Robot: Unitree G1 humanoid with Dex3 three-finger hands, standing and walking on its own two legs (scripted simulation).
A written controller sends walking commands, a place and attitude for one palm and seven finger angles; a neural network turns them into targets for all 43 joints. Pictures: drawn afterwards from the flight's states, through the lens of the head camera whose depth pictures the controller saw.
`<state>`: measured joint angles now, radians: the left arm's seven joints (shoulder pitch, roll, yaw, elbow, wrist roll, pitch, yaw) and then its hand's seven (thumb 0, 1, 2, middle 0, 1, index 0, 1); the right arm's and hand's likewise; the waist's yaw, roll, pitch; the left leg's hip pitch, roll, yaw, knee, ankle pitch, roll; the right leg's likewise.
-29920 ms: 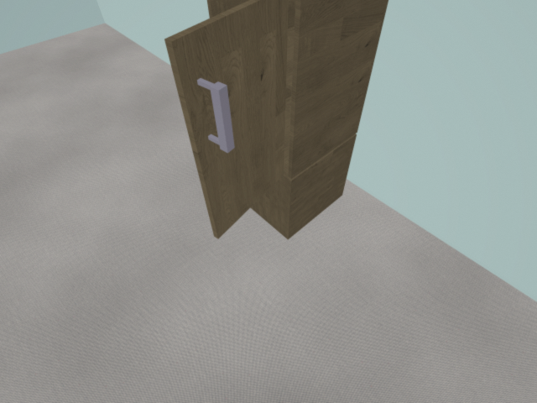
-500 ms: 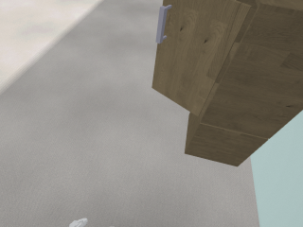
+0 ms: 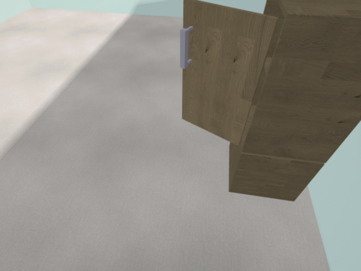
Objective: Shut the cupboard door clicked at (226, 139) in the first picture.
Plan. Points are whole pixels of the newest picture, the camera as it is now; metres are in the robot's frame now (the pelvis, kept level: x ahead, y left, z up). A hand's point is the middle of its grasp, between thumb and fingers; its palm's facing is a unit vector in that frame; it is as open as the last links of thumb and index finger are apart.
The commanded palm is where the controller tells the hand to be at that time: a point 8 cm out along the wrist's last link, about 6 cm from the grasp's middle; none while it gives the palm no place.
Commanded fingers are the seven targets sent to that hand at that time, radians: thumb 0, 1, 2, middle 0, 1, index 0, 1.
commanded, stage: let the arm hang, fingers relaxed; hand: left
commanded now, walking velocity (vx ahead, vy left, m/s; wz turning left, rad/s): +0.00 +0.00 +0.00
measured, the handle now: (187, 47) +0.90 +0.02 +0.08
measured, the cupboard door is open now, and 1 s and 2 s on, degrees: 64 64 64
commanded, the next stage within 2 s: look to check the result in 0.28 s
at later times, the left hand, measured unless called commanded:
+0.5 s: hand out of the picture -0.03 +0.16 -0.18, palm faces +0.03 -0.99 -0.16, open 7.4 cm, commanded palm none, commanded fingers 0.00 0.90 0.90 -0.20 -0.30 -0.20 -0.30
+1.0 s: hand out of the picture -0.01 +0.16 -0.18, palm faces +0.01 -0.99 -0.17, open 7.4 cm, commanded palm none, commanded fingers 0.00 0.90 0.90 -0.20 -0.30 -0.20 -0.30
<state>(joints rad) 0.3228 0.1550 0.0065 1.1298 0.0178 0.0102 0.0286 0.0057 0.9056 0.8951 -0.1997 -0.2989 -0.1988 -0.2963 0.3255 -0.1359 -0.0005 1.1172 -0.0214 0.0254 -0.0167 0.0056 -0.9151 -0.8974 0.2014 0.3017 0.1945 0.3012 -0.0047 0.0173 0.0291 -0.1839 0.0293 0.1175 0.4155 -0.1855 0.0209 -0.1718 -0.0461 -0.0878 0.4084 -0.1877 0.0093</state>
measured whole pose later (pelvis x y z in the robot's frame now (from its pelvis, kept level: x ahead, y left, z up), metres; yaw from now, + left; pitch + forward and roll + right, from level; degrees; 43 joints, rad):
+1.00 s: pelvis +0.01 +0.00 +0.00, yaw -1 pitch -2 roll +0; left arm 0.31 0.11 0.01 1.14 0.02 -0.01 0.04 0.00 0.90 0.89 -0.20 -0.30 -0.20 -0.30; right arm 0.31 -0.11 -0.01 1.13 -0.02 0.01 -0.03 0.00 -0.91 -0.90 0.20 0.30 0.19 0.30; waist -0.01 0.00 0.04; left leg -0.18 0.03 0.14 0.41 -0.20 0.02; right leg -0.18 -0.05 -0.07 0.42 -0.20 0.01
